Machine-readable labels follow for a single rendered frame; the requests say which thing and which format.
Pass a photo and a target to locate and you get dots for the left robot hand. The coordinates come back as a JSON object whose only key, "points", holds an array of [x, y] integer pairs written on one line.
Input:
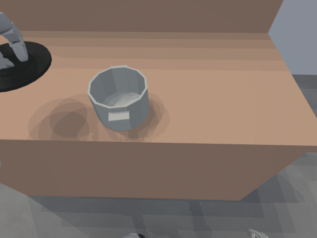
{"points": [[12, 34]]}

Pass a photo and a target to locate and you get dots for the pot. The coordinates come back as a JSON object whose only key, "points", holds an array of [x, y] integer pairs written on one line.
{"points": [[119, 96]]}

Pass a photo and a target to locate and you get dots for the knob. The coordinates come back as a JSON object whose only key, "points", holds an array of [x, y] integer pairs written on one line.
{"points": [[8, 53]]}

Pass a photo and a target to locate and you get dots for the lid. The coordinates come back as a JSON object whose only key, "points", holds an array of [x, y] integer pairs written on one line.
{"points": [[25, 72]]}

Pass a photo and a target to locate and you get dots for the table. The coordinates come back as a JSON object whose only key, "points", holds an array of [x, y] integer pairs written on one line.
{"points": [[225, 113]]}

